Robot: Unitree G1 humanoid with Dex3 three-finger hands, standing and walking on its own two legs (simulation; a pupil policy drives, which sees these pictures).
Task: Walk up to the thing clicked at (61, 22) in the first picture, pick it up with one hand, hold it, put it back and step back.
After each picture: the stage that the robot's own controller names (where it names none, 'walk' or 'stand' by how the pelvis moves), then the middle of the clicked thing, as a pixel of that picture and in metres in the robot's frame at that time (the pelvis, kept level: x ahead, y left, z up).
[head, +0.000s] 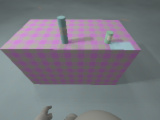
stand; (63, 31) +0.72 +0.31 +0.12
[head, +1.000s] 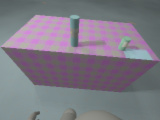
walk; (74, 32) +0.65 +0.17 +0.14
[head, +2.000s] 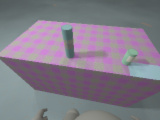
stand; (68, 43) +0.51 +0.21 +0.14
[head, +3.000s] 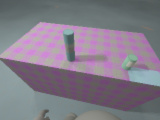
stand; (69, 47) +0.49 +0.20 +0.12
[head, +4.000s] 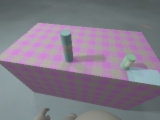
stand; (67, 48) +0.48 +0.21 +0.12
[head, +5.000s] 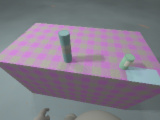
stand; (66, 48) +0.48 +0.21 +0.12
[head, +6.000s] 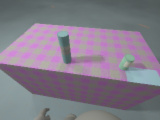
stand; (65, 49) +0.47 +0.22 +0.12
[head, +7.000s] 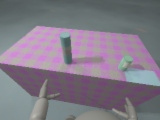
rise first; (66, 50) +0.48 +0.22 +0.12
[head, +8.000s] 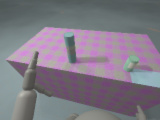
go down; (70, 49) +0.48 +0.22 +0.12
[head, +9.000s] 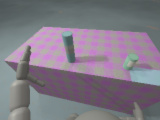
go down; (69, 48) +0.49 +0.21 +0.13
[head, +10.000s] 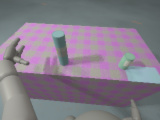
go down; (61, 50) +0.45 +0.21 +0.13
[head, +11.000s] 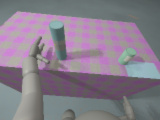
close in; (59, 43) +0.46 +0.21 +0.15
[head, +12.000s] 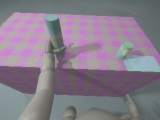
close; (57, 38) +0.49 +0.21 +0.17
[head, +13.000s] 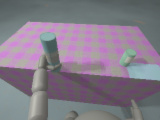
lift; (52, 55) +0.36 +0.24 +0.17
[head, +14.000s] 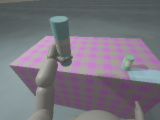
lift; (63, 45) +0.31 +0.17 +0.32
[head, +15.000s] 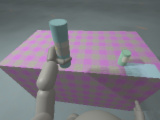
hold; (62, 47) +0.33 +0.17 +0.27
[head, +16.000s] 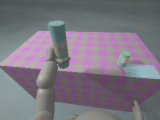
crouch; (60, 48) +0.34 +0.18 +0.27
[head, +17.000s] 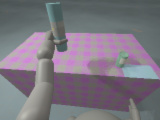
crouch; (58, 30) +0.44 +0.21 +0.32
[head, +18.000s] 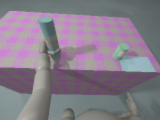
lower; (51, 40) +0.48 +0.24 +0.15
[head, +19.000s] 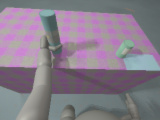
lower; (53, 35) +0.49 +0.22 +0.17
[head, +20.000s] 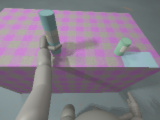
lower; (52, 35) +0.50 +0.22 +0.17
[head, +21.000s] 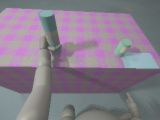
lower; (52, 36) +0.49 +0.22 +0.17
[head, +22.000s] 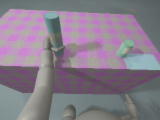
loosen; (56, 37) +0.49 +0.21 +0.17
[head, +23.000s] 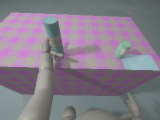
withdraw; (55, 40) +0.48 +0.21 +0.17
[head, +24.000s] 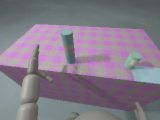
sink last; (69, 48) +0.45 +0.20 +0.15
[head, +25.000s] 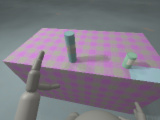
stand; (71, 48) +0.49 +0.21 +0.14
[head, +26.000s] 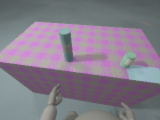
stand; (67, 47) +0.47 +0.21 +0.13
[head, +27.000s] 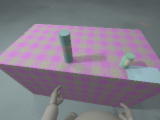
stand; (66, 48) +0.47 +0.21 +0.12
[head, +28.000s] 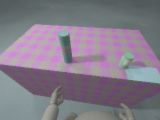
stand; (66, 49) +0.47 +0.22 +0.12
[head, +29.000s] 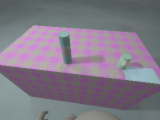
walk; (66, 49) +0.47 +0.22 +0.12
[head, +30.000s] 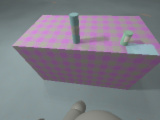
walk; (75, 29) +0.68 +0.21 +0.13
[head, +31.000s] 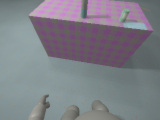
walk; (84, 4) +1.05 +0.14 +0.14
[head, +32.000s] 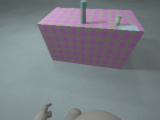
stand; (83, 13) +1.15 +0.19 +0.13
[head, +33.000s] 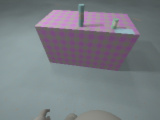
stand; (81, 16) +1.14 +0.19 +0.12
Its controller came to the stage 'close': yes
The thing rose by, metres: 0.23
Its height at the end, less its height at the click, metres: +0.00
